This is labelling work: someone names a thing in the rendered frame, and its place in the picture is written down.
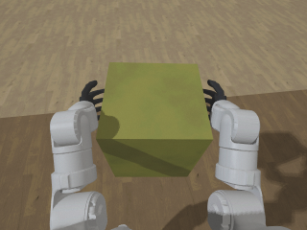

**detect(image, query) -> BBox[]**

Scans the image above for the robot right upper arm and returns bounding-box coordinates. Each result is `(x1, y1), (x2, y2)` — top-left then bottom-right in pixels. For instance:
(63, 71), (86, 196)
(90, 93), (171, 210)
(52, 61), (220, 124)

(207, 190), (291, 230)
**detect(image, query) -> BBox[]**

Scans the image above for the left robot forearm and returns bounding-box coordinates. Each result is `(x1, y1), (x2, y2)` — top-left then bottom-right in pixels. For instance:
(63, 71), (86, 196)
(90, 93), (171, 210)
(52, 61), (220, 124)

(50, 101), (99, 229)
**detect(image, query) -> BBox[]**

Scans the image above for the robot left hand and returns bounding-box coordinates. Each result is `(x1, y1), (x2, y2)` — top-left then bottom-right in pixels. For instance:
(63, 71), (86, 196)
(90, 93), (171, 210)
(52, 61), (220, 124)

(79, 80), (105, 121)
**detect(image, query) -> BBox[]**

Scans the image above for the robot left upper arm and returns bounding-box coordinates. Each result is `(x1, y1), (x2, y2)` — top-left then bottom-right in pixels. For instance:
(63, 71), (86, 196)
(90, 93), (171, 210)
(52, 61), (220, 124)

(50, 191), (107, 230)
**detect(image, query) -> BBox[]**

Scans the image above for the robot right hand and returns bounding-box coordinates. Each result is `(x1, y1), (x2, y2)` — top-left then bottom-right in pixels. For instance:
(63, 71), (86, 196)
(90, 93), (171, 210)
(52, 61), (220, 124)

(202, 80), (227, 121)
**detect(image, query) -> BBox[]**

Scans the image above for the carton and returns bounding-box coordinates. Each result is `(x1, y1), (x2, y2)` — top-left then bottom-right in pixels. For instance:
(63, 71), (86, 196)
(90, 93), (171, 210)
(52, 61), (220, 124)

(96, 62), (213, 177)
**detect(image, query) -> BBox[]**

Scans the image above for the right robot forearm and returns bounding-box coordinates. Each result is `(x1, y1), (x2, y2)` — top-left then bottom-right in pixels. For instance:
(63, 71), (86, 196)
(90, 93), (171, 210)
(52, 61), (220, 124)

(210, 100), (266, 223)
